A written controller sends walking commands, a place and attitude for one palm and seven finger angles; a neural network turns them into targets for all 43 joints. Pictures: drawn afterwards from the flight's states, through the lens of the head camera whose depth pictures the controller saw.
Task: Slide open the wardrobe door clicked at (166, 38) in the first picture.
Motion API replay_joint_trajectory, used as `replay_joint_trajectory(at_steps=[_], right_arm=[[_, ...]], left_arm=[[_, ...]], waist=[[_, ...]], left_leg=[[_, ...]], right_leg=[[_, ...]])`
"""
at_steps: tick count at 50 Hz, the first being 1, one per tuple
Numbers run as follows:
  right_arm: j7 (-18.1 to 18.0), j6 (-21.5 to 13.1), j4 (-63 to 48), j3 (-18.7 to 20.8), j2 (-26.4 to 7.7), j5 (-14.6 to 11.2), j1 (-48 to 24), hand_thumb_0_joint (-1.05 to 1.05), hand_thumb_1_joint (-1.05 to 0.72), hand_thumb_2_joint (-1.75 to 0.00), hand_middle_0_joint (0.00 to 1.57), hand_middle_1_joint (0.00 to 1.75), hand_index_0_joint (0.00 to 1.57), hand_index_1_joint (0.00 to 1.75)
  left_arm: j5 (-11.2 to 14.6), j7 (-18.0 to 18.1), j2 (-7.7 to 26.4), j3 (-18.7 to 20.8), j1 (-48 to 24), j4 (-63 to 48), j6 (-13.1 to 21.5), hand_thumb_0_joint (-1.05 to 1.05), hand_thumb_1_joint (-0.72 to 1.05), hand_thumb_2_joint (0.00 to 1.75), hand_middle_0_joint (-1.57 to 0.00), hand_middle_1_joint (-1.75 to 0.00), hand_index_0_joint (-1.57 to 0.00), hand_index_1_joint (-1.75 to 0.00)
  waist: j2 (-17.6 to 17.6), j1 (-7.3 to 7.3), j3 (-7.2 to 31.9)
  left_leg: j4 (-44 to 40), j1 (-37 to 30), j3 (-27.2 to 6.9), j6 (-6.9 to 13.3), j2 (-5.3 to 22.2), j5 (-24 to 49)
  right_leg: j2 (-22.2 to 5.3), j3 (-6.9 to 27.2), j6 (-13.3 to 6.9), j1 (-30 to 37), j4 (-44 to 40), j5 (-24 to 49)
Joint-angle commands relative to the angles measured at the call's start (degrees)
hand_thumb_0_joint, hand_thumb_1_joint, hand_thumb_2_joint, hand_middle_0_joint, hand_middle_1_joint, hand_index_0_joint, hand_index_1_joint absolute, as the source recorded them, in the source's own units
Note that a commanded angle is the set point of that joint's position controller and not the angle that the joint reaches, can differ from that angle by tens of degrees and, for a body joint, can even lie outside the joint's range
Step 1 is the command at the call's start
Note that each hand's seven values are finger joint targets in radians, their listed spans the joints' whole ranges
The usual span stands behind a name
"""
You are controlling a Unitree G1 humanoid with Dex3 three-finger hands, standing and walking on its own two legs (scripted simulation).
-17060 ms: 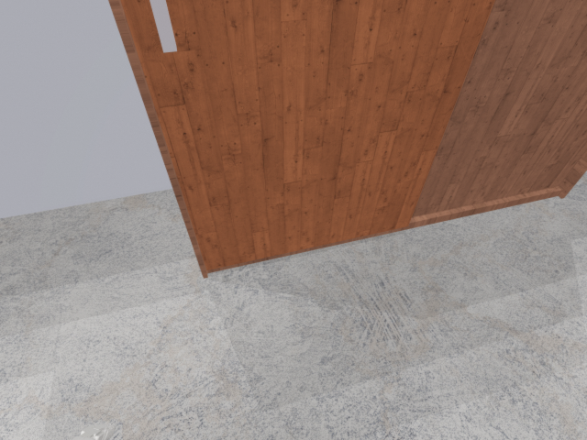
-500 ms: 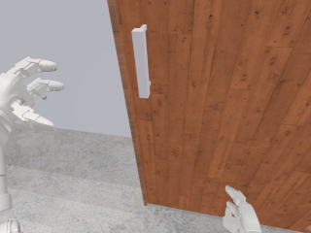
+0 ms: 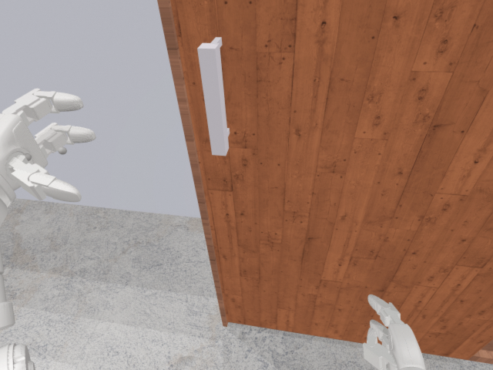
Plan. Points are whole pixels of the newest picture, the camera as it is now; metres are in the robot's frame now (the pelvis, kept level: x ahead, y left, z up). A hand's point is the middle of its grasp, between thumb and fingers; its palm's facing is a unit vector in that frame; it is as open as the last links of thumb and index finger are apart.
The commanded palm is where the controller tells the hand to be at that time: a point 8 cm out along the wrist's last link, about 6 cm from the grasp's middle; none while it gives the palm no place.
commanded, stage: raise the hand with hooked fingers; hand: left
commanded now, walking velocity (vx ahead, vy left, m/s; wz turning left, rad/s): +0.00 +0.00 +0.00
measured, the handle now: (218, 98) +0.48 +0.12 +0.25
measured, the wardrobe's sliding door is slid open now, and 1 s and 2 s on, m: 0.00 0.00 0.00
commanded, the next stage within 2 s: move the hooked fingers beside the handle in 0.02 s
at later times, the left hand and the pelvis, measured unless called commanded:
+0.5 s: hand (93, 140) +0.31 +0.26 +0.27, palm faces +0.04 -1.00 -0.09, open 14.0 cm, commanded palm +0.28 +0.30 +0.27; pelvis +0.01 +0.01 +0.00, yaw +0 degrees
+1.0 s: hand (131, 127) +0.35 +0.22 +0.26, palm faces +0.01 -1.00 -0.06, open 14.0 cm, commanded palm +0.33 +0.27 +0.26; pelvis +0.01 +0.00 +0.00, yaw +0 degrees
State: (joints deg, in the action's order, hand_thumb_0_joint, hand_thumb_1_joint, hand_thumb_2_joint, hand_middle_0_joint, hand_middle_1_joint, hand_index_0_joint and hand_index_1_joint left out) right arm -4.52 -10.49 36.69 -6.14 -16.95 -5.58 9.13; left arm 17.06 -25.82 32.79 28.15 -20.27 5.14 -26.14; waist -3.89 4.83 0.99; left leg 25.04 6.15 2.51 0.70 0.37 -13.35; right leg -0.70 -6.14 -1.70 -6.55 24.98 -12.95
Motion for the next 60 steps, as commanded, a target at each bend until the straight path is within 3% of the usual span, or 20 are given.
replay_joint_trajectory(at_steps=[1, 2, 6, 10, 13, 18, 22, 23, 25, 27, 30, 34, 37, 38, 44, 47, 49, 56, 57, 60], right_arm=[[-0.4, -3.7, -10.3, 2.3, -6.4, -0.2, -11.1, 0.0, -0.9, -0.9, 0.2, 0.3, 0.2, 0.3], [-0.1, -3.5, -10.4, 2.2, -6.2, 0.0, -11.1, 0.0, -0.9, -0.9, 0.2, 0.3, 0.2, 0.3], [-0.2, -3.4, -10.3, 2.2, -6.1, -0.1, -11.0, 0.0, -0.9, -0.9, 0.2, 0.3, 0.2, 0.3], [-0.2, -3.8, -10.0, 2.1, -5.8, -0.1, -11.1, 0.0, -0.9, -0.9, 0.2, 0.3, 0.2, 0.3], [-0.3, -3.5, -9.2, 2.1, -5.9, -0.1, -10.9, 0.0, -0.9, -0.9, 0.2, 0.3, 0.2, 0.3], [-0.2, -3.3, -9.5, 2.0, -5.4, 0.2, -11.7, 0.0, -0.9, -0.9, 0.2, 0.3, 0.2, 0.3], [-0.3, -3.0, -8.8, 2.1, -5.3, 0.4, -11.7, 0.0, -0.9, -0.9, 0.2, 0.3, 0.2, 0.3], [-0.2, -2.8, -8.8, 2.2, -5.5, 0.3, -11.5, 0.0, -0.9, -0.9, 0.2, 0.3, 0.2, 0.3], [-0.2, -2.6, -9.1, 2.1, -5.1, 0.2, -12.0, 0.0, -0.9, -0.9, 0.2, 0.3, 0.2, 0.3], [-0.2, -2.6, -9.2, 2.3, -5.1, 0.2, -11.8, 0.0, -0.9, -0.9, 0.2, 0.3, 0.2, 0.3], [-0.4, -2.5, -9.2, 2.4, -5.3, 0.4, -11.6, 0.0, -0.9, -0.9, 0.2, 0.3, 0.2, 0.3], [-0.4, -2.1, -8.7, 2.4, -5.0, 0.2, -11.9, 0.0, -0.9, -0.9, 0.2, 0.3, 0.2, 0.3], [-0.7, -1.9, -7.9, 2.5, -5.2, 0.1, -11.7, 0.0, -0.9, -0.9, 0.2, 0.3, 0.2, 0.3], [-0.8, -2.0, -7.9, 2.6, -5.3, 0.1, -11.8, 0.0, -0.9, -0.9, 0.2, 0.3, 0.2, 0.3], [-1.0, -2.1, -8.0, 2.5, -4.6, 0.4, -11.5, 0.0, -0.9, -0.9, 0.2, 0.3, 0.2, 0.3], [-0.9, -1.6, -7.2, 2.7, -5.0, 0.6, -11.0, 0.0, -0.9, -0.9, 0.2, 0.3, 0.2, 0.3], [-0.9, -1.3, -7.2, 2.8, -5.0, 0.3, -11.0, 0.0, -0.9, -0.9, 0.2, 0.3, 0.2, 0.3], [-1.3, -1.4, -7.5, 3.0, -4.8, 0.3, -10.1, 0.0, -0.9, -0.9, 0.2, 0.3, 0.2, 0.3], [-1.3, -1.2, -7.2, 3.1, -4.9, 0.4, -9.6, 0.0, -0.9, -0.9, 0.2, 0.3, 0.2, 0.3], [-1.4, -1.3, -6.8, 3.2, -5.0, 0.3, -9.1, 0.0, -0.9, -0.9, 0.2, 0.3, 0.2, 0.3]], left_arm=[[1.9, -0.9, 17.3, 4.8, -21.1, -11.5, 3.9, 0.0, -0.5, 0.3, -0.3, -1.2, -0.3, -1.2], [2.0, -1.1, 17.5, 5.2, -19.6, -11.4, 4.0, 0.0, -0.5, 0.3, -0.3, -1.2, -0.3, -1.2], [2.1, -1.0, 17.7, 5.6, -20.5, -10.6, 3.9, 0.0, -0.5, 0.3, -0.3, -1.2, -0.3, -1.2], [1.8, -0.4, 13.7, 1.4, -23.6, -12.0, 4.0, 0.0, -0.5, 0.3, -0.3, -1.2, -0.3, -1.2], [1.3, 0.6, 13.8, 1.3, -24.6, -10.3, 3.6, 0.0, -0.5, 0.3, -0.3, -1.2, -0.3, -1.2], [0.7, 2.3, 12.7, 0.7, -26.0, -13.5, 3.7, 0.0, -0.5, 0.3, -0.3, -1.2, -0.3, -1.2], [0.4, 3.6, 11.6, 0.2, -25.8, -9.8, 3.1, 0.0, -0.5, 0.3, -0.3, -1.2, -0.3, -1.2], [0.2, 3.9, 13.3, 1.6, -26.3, -10.3, 3.1, 0.0, -0.5, 0.3, -0.3, -1.2, -0.3, -1.2], [-0.4, 4.4, 11.3, -0.5, -27.6, -11.0, 2.7, 0.0, -0.5, 0.3, -0.3, -1.2, -0.3, -1.2], [-0.3, 4.9, 10.6, -0.8, -27.0, -11.1, 2.9, 0.0, -0.5, 0.3, -0.3, -1.2, -0.3, -1.2], [-0.3, 5.0, 10.0, -1.0, -27.8, -11.8, 3.0, 0.0, -0.5, 0.3, -0.3, -1.2, -0.3, -1.2], [-0.4, 5.8, 7.9, -3.0, -29.1, -11.0, 2.7, 0.0, -0.5, 0.3, -0.3, -1.2, -0.3, -1.2], [-1.0, 6.8, 8.2, -3.4, -29.8, -7.5, 2.3, 0.0, -0.5, 0.3, -0.3, -1.2, -0.3, -1.2], [-1.2, 7.0, 7.9, -4.2, -32.6, -8.3, 2.5, 0.0, -0.5, 0.3, -0.3, -1.2, -0.3, -1.2], [-1.6, 8.4, 5.7, -6.0, -35.6, -9.8, 4.1, 0.0, -0.5, 0.3, -0.3, -1.2, -0.3, -1.2], [-1.6, 9.0, 7.8, -3.3, -31.5, -4.2, 3.4, 0.0, -0.5, 0.3, -0.3, -1.2, -0.3, -1.2], [-1.9, 9.3, 7.1, -4.3, -33.6, -2.9, 3.0, 0.0, -0.5, 0.3, -0.3, -1.2, -0.3, -1.2], [-2.4, 9.7, 6.9, -5.5, -39.2, -2.9, 5.1, 0.0, -0.5, 0.3, -0.3, -1.2, -0.3, -1.2], [-2.5, 9.7, 7.8, -4.9, -38.9, -2.0, 5.5, 0.0, -0.5, 0.3, -0.3, -1.2, -0.3, -1.2], [-2.4, 9.5, 6.6, -6.0, -40.9, 0.7, 5.8, 0.0, -0.5, 0.3, -0.3, -1.2, -0.3, -1.2]], waist=[[-1.3, -0.28, 10.4], [0.5, 0.07, 10.1], [-0.7, -0.2, 9.2], [-1.9, -0.81, 9.4], [0.2, -0.95, 8.7], [-1.6, -0.39, 11.8], [1.9, -0.33, 10.2], [1.4, -0.33, 10.9], [-2.5, -0.59, 10.7], [0.5, -0.46, 11.5], [1.0, -0.53, 13.5], [0.3, -1.0, 11.3], [3.2, -1.24, 9.2], [0.6, -1.58, 10.3], [-0.5, -1.61, 14.0], [3.7, -0.86, 11.9], [3.1, -1.44, 10.8], [1.4, -2.22, 15.0], [3.3, -2.22, 15.0], [2.1, -2.72, 13.7]], left_leg=[[-2.7, -4.1, -4.6, 1.5, -0.6, 8.0], [-2.5, -3.9, -4.6, 1.5, -0.5, 9.0], [-3.3, -3.7, -4.8, 1.4, -0.6, 7.9], [-3.5, -5.2, -5.1, 1.1, -0.4, 8.5], [-3.8, -4.3, -5.2, 1.2, -0.3, 7.9], [-3.9, -5.3, -5.1, 1.0, -0.4, 10.3], [-3.8, -4.1, -5.1, 1.2, -0.2, 9.7], [-4.0, -4.2, -5.0, 1.2, -0.2, 9.8], [-4.1, -4.5, -4.8, 0.9, -0.3, 10.2], [-3.6, -4.9, -4.8, 1.0, -0.1, 11.0], [-3.4, -5.6, -4.8, 1.1, -0.3, 12.6], [-3.6, -5.1, -4.4, 1.1, -0.2, 11.7], [-3.8, -3.6, -4.4, 1.3, 0.0, 9.1], [-3.9, -4.3, -4.4, 1.3, -0.1, 8.8], [-3.5, -6.3, -4.5, 1.0, -0.2, 11.7], [-3.5, -3.9, -4.0, 1.4, -0.1, 10.8], [-3.7, -3.0, -3.9, 1.4, -0.1, 9.9], [-2.7, -5.0, -3.5, 1.6, -0.3, 12.0], [-2.6, -4.7, -3.4, 1.7, -0.1, 12.3], [-2.9, -4.1, -3.4, 1.7, -0.2, 10.9]], right_leg=[[-0.7, 4.6, 0.4, -0.9, -4.3, 7.7], [-0.5, 4.7, 0.5, -0.7, -4.4, 8.7], [-0.3, 3.7, 0.2, -1.8, -4.3, 7.6], [-0.4, 3.7, 0.0, -2.5, -4.1, 8.4], [-0.4, 3.6, 0.1, -2.7, -4.5, 7.5], [-0.6, 3.5, -0.4, -0.7, -3.7, 9.4], [-0.5, 3.7, -0.2, -1.1, -4.1, 9.0], [-0.7, 3.5, -0.2, -0.8, -4.0, 9.2], [-0.8, 3.6, -0.5, -1.1, -3.6, 9.5], [-0.7, 3.7, -0.4, -0.5, -3.6, 10.3], [-0.8, 3.6, -0.3, 0.4, -2.8, 12.7], [-0.9, 3.7, -0.2, -0.9, -3.2, 12.0], [-0.8, 3.9, 0.0, -2.1, -4.0, 8.8], [-1.0, 4.2, 0.0, -2.4, -3.9, 8.5], [-1.1, 4.1, -0.3, -0.3, -3.0, 12.0], [-1.0, 4.2, 0.0, -0.3, -3.6, 11.5], [-1.2, 4.4, 0.0, -0.9, -3.6, 11.0], [-1.3, 5.0, -0.1, 0.3, -3.1, 14.1], [-1.3, 5.0, 0.1, 0.8, -3.3, 14.5], [-1.4, 5.0, 0.1, -0.3, -3.5, 13.5]])
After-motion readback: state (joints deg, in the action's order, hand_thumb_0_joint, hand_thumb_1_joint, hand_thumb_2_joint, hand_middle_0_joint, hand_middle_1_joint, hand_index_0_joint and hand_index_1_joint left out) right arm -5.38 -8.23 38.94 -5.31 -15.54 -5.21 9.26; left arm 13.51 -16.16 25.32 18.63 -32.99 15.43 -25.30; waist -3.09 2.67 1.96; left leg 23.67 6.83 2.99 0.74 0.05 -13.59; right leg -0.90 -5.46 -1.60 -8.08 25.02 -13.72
